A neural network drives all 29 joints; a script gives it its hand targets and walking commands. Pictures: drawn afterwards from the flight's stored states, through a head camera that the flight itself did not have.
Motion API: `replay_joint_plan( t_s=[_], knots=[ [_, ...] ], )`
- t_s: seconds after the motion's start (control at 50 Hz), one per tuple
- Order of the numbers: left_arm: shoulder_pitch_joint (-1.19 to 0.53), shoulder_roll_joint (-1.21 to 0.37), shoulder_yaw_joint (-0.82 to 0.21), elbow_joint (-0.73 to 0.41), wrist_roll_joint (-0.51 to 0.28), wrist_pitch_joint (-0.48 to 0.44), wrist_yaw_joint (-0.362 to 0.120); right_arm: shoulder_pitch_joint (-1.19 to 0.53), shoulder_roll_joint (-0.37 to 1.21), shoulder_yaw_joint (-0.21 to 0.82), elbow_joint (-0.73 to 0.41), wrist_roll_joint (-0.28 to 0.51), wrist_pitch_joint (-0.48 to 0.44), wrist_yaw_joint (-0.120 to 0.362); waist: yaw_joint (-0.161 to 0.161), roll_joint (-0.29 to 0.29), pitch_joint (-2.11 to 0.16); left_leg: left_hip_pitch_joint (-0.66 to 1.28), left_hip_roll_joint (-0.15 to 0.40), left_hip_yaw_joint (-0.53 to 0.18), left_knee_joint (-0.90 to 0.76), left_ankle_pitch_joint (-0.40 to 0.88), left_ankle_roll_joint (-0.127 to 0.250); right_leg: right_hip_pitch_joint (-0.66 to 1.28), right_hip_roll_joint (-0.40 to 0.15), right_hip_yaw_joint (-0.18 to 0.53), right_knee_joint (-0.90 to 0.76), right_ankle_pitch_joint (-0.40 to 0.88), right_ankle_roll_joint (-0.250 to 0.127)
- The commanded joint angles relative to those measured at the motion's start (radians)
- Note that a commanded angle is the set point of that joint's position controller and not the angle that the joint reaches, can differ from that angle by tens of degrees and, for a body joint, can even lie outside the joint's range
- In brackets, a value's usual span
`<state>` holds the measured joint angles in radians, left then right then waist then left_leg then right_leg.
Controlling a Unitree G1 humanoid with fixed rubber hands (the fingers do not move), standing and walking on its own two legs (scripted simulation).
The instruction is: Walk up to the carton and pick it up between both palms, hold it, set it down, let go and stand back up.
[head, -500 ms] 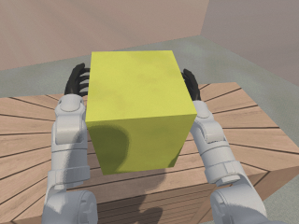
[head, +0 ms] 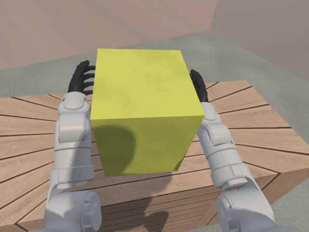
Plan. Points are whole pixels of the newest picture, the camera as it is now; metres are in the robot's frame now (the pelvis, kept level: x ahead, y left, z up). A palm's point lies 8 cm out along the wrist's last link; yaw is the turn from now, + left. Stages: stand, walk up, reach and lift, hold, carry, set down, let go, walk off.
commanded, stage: hold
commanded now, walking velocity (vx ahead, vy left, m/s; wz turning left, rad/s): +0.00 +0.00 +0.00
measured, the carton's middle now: (141, 115) +0.35 +0.00 +0.13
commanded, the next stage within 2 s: none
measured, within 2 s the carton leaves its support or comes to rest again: neither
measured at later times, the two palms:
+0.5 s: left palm (79, 94) +0.37 +0.15 +0.20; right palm (200, 101) +0.36 -0.15 +0.17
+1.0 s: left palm (78, 92) +0.37 +0.15 +0.20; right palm (200, 98) +0.36 -0.14 +0.18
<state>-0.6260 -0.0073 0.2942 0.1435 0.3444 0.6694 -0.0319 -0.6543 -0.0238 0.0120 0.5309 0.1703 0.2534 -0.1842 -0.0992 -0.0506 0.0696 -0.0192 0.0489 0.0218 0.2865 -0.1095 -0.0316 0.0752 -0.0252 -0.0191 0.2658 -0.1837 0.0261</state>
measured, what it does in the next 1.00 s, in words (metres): stands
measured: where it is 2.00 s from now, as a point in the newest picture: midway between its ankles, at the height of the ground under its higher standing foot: outside the picture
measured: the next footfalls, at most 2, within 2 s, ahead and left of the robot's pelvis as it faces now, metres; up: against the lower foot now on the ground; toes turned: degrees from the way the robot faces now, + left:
none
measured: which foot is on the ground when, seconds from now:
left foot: down 0.00-1.00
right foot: down 0.00-1.00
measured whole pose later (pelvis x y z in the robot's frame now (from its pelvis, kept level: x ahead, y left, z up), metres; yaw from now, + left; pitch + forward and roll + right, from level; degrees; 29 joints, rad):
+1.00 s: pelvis +0.00 +0.00 +0.00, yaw +0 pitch -10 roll +0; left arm -0.62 -0.01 0.30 0.14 0.34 0.67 -0.03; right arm -0.66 -0.03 0.02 0.53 0.18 0.27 -0.18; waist -0.10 -0.06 0.06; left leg 0.00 0.05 0.02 0.29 -0.12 -0.03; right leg 0.09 -0.02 -0.02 0.26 -0.18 0.02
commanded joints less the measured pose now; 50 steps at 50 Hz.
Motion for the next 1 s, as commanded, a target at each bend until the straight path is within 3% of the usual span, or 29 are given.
replay_joint_plan(
  t_s=[0.0, 0.08, 0.12, 0.14, 0.18, 0.22, 0.24, 0.26, 0.3, 0.32, 0.36, 0.42, 0.44, 0.48, 0.52, 0.62, 0.66, 0.68, 0.7, 0.72, 0.76, 0.8, 0.82, 0.84, 0.86, 0.88, 0.94, 0.96, 0.98],
  knots=[
    [-0.550, -0.609, -0.494, -0.026, -0.153, -0.067, -0.146, -0.761, 0.562, 0.344, -0.322, 0.061, -0.064, 0.042, -0.013, 0.053, -0.413, 0.248, -0.075, 0.038, 0.024, 0.157, 0.027, -0.123, 0.075, -0.069, -0.065, 0.181, 0.039],
    [-0.501, -0.534, -0.409, -0.041, -0.096, -0.057, -0.156, -0.615, 0.544, 0.356, -0.177, 0.050, -0.018, 0.047, 0.012, 0.017, -0.302, 0.243, -0.073, 0.038, -0.005, 0.160, 0.032, -0.114, 0.078, -0.065, -0.066, 0.169, 0.044],
    [-0.523, -0.560, -0.444, -0.069, -0.099, -0.053, -0.159, -0.676, 0.556, 0.326, -0.215, 0.047, -0.039, 0.049, 0.006, 0.039, -0.331, 0.243, -0.078, 0.057, 0.003, 0.148, 0.025, -0.107, 0.069, -0.063, -0.069, 0.172, 0.046],
    [-0.595, -0.599, -0.498, -0.163, -0.141, -0.065, -0.156, -0.667, 0.560, 0.342, -0.250, 0.061, -0.046, 0.051, -0.034, 0.095, -0.390, 0.268, -0.078, 0.047, 0.016, 0.218, 0.006, -0.098, 0.079, -0.076, -0.046, 0.199, 0.042],
    [-0.548, -0.595, -0.518, -0.158, -0.170, -0.071, -0.149, -0.662, 0.566, 0.373, -0.312, 0.078, -0.051, 0.042, -0.008, 0.069, -0.418, 0.289, -0.074, 0.034, 0.041, 0.312, 0.011, -0.076, 0.085, -0.066, -0.033, 0.296, 0.038],
    [-0.496, -0.602, -0.541, -0.174, -0.151, -0.051, -0.143, -0.618, 0.541, 0.384, -0.312, 0.080, -0.039, 0.032, -0.036, 0.082, -0.396, 0.313, -0.073, 0.031, 0.048, 0.335, -0.002, -0.075, 0.093, -0.077, -0.041, 0.304, 0.031],
    [-0.483, -0.589, -0.522, -0.161, -0.132, -0.043, -0.152, -0.587, 0.525, 0.361, -0.265, 0.085, -0.025, 0.033, -0.031, 0.105, -0.348, 0.299, -0.078, 0.026, 0.041, 0.291, -0.001, -0.095, 0.091, -0.083, -0.044, 0.266, 0.037],
    [-0.501, -0.565, -0.485, -0.147, -0.121, -0.036, -0.159, -0.598, 0.522, 0.354, -0.265, 0.078, -0.025, 0.035, -0.018, 0.075, -0.310, 0.279, -0.072, 0.028, 0.031, 0.233, 0.011, -0.106, 0.084, -0.077, -0.054, 0.221, 0.037],
    [-0.501, -0.563, -0.508, -0.141, -0.129, -0.035, -0.159, -0.644, 0.520, 0.370, -0.305, 0.087, -0.033, 0.039, -0.018, 0.099, -0.335, 0.278, -0.075, 0.041, 0.028, 0.230, 0.006, -0.115, 0.076, -0.074, -0.052, 0.212, 0.035],
    [-0.485, -0.600, -0.543, -0.213, -0.146, -0.043, -0.149, -0.657, 0.541, 0.396, -0.403, 0.100, -0.050, 0.035, -0.010, 0.105, -0.413, 0.288, -0.074, 0.040, 0.048, 0.302, -0.002, -0.077, 0.084, -0.075, -0.042, 0.253, 0.026],
    [-0.527, -0.596, -0.529, -0.160, -0.133, -0.040, -0.143, -0.677, 0.527, 0.367, -0.331, 0.085, -0.037, 0.041, -0.013, 0.101, -0.332, 0.261, -0.071, 0.028, 0.033, 0.210, 0.000, -0.131, 0.082, -0.075, -0.054, 0.183, 0.032],
    [-0.530, -0.584, -0.536, -0.161, -0.145, -0.040, -0.142, -0.684, 0.523, 0.370, -0.352, 0.081, -0.036, 0.044, -0.021, 0.078, -0.330, 0.268, -0.068, 0.033, 0.029, 0.201, 0.006, -0.142, 0.085, -0.081, -0.048, 0.170, 0.031],
    [-0.540, -0.574, -0.523, -0.182, -0.143, -0.049, -0.140, -0.643, 0.554, 0.389, -0.313, 0.083, -0.027, 0.046, 0.007, 0.086, -0.358, 0.259, -0.072, 0.038, 0.029, 0.194, 0.007, -0.122, 0.085, -0.074, -0.045, 0.163, 0.035],
    [-0.456, -0.577, -0.507, -0.116, -0.135, -0.036, -0.141, -0.632, 0.534, 0.387, -0.343, 0.070, -0.031, 0.040, -0.016, 0.048, -0.332, 0.270, -0.075, 0.039, 0.020, 0.223, 0.010, -0.116, 0.084, -0.083, -0.055, 0.224, 0.037],
    [-0.498, -0.547, -0.472, -0.112, -0.116, -0.039, -0.150, -0.684, 0.554, 0.383, -0.342, 0.070, -0.025, 0.038, 0.024, 0.035, -0.318, 0.225, -0.082, 0.045, 0.016, 0.162, 0.027, -0.109, 0.073, -0.065, -0.053, 0.196, 0.048],
    [-0.462, -0.531, -0.470, -0.116, -0.125, -0.038, -0.165, -0.604, 0.545, 0.399, -0.310, 0.077, -0.016, 0.026, -0.013, 0.017, -0.349, 0.249, -0.083, 0.041, 0.021, 0.223, 0.027, -0.071, 0.073, -0.071, -0.043, 0.305, 0.054],
    [-0.527, -0.528, -0.483, -0.144, -0.126, -0.043, -0.170, -0.630, 0.560, 0.386, -0.260, 0.064, -0.017, 0.027, -0.011, 0.038, -0.334, 0.256, -0.080, 0.045, 0.017, 0.204, 0.025, -0.076, 0.071, -0.074, -0.047, 0.254, 0.055],
    [-0.512, -0.549, -0.482, -0.108, -0.128, -0.038, -0.169, -0.686, 0.560, 0.379, -0.321, 0.079, -0.035, 0.029, -0.002, 0.043, -0.363, 0.242, -0.081, 0.043, 0.013, 0.172, 0.027, -0.090, 0.073, -0.071, -0.046, 0.227, 0.050],
    [-0.548, -0.557, -0.513, -0.140, -0.150, -0.050, -0.167, -0.663, 0.564, 0.375, -0.327, 0.069, -0.033, 0.029, -0.035, 0.039, -0.370, 0.257, -0.083, 0.046, 0.018, 0.209, 0.019, -0.089, 0.070, -0.079, -0.048, 0.261, 0.053],
    [-0.560, -0.549, -0.497, -0.162, -0.140, -0.054, -0.162, -0.657, 0.565, 0.377, -0.298, 0.060, -0.024, 0.034, -0.008, 0.040, -0.347, 0.268, -0.077, 0.048, 0.029, 0.234, 0.018, -0.086, 0.067, -0.072, -0.048, 0.277, 0.054],
    [-0.557, -0.573, -0.499, -0.073, -0.152, -0.047, -0.163, -0.705, 0.553, 0.367, -0.303, 0.066, -0.029, 0.034, -0.016, 0.041, -0.333, 0.246, -0.079, 0.042, 0.013, 0.173, 0.019, -0.114, 0.072, -0.074, -0.062, 0.192, 0.044],
    [-0.568, -0.583, -0.503, -0.085, -0.144, -0.056, -0.162, -0.717, 0.569, 0.357, -0.308, 0.048, -0.040, 0.039, -0.032, 0.029, -0.359, 0.230, -0.076, 0.036, 0.005, 0.119, 0.024, -0.129, 0.073, -0.073, -0.073, 0.131, 0.039],
    [-0.537, -0.565, -0.463, -0.041, -0.125, -0.048, -0.155, -0.713, 0.569, 0.343, -0.264, 0.056, -0.032, 0.046, 0.002, 0.048, -0.330, 0.225, -0.074, 0.045, 0.005, 0.123, 0.027, -0.133, 0.068, -0.072, -0.070, 0.121, 0.036],
    [-0.590, -0.585, -0.502, -0.114, -0.140, -0.054, -0.149, -0.696, 0.555, 0.345, -0.270, 0.060, -0.046, 0.054, -0.027, 0.098, -0.379, 0.261, -0.071, 0.036, 0.012, 0.181, 0.014, -0.136, 0.072, -0.082, -0.064, 0.152, 0.026],
    [-0.575, -0.600, -0.491, -0.132, -0.149, -0.057, -0.145, -0.730, 0.571, 0.390, -0.322, 0.095, -0.047, 0.052, 0.024, 0.088, -0.426, 0.268, -0.072, 0.037, 0.030, 0.248, 0.011, -0.091, 0.083, -0.068, -0.045, 0.201, 0.030],
    [-0.594, -0.594, -0.503, -0.126, -0.141, -0.059, -0.138, -0.699, 0.567, 0.347, -0.254, 0.076, -0.040, 0.051, -0.012, 0.105, -0.393, 0.263, -0.069, 0.035, 0.034, 0.211, 0.005, -0.104, 0.074, -0.068, -0.055, 0.182, 0.031],
    [-0.512, -0.575, -0.455, -0.054, -0.113, -0.039, -0.152, -0.689, 0.552, 0.350, -0.271, 0.065, -0.039, 0.049, -0.011, 0.049, -0.348, 0.240, -0.072, 0.047, 0.017, 0.163, 0.025, -0.104, 0.069, -0.059, -0.061, 0.162, 0.035],
    [-0.559, -0.560, -0.444, -0.048, -0.111, -0.040, -0.157, -0.705, 0.554, 0.339, -0.220, 0.062, -0.030, 0.050, 0.010, 0.067, -0.296, 0.219, -0.078, 0.045, 0.008, 0.125, 0.033, -0.135, 0.065, -0.071, -0.058, 0.147, 0.043],
    [-0.543, -0.575, -0.450, -0.066, -0.111, -0.040, -0.159, -0.677, 0.562, 0.350, -0.229, 0.054, -0.028, 0.049, 0.001, 0.054, -0.327, 0.247, -0.074, 0.048, 0.007, 0.170, 0.028, -0.111, 0.069, -0.070, -0.060, 0.178, 0.041]
  ],
)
